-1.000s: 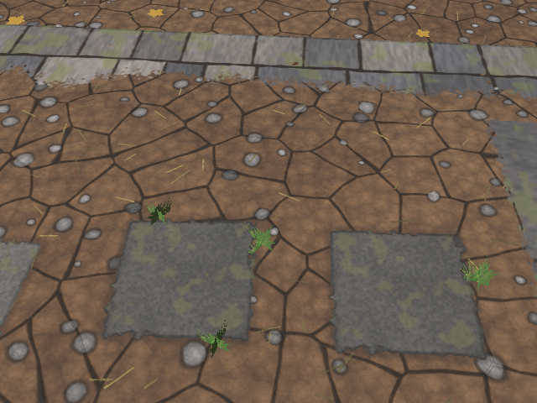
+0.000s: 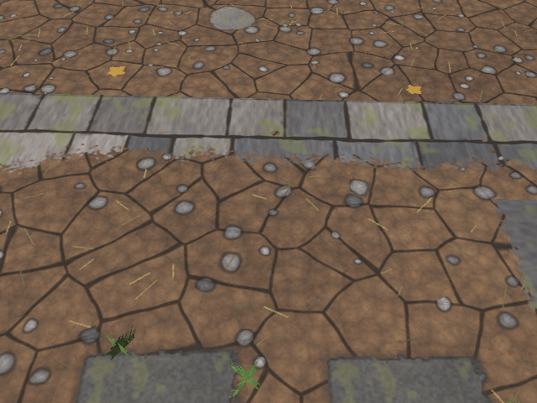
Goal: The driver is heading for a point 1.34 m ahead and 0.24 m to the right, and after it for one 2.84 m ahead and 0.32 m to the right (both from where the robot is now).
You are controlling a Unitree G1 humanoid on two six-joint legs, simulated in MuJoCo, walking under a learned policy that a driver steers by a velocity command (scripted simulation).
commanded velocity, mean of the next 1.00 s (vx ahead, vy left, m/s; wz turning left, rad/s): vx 0.50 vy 0.00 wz -0.26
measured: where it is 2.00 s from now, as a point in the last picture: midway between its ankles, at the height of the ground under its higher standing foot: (319, 230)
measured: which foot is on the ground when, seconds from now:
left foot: down 0.00-0.34, up 0.36-0.82, down 0.84-1.00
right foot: up 0.00-0.30, down 0.32-0.84, up 0.86-1.00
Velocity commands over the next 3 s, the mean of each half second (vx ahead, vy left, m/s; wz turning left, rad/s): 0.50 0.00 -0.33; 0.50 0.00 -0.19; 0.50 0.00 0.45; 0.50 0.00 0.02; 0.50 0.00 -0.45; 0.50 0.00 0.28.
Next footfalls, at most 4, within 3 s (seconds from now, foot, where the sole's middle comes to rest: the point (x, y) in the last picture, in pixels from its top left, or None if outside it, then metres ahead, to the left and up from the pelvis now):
0.32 right None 0.34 -0.18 -0.78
0.84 left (294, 345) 0.67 -0.07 -0.78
1.34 right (375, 277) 0.88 -0.32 -0.78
1.82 left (275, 216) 1.12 -0.03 -0.78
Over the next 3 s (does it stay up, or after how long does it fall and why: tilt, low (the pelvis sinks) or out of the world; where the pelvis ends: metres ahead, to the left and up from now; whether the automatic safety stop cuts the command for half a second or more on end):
stays up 1.60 -0.24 -0.03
